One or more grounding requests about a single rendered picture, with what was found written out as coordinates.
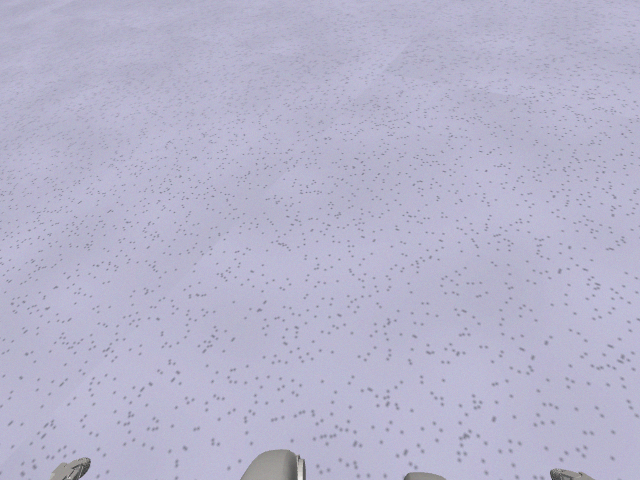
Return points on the left robot hand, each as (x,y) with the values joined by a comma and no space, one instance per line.
(72,471)

